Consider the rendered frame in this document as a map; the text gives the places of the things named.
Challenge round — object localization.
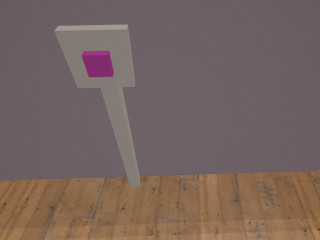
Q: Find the button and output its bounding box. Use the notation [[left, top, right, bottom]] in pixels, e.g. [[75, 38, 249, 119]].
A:
[[81, 50, 114, 78]]

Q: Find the panel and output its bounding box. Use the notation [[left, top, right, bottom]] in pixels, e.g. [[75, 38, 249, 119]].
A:
[[54, 24, 140, 188]]

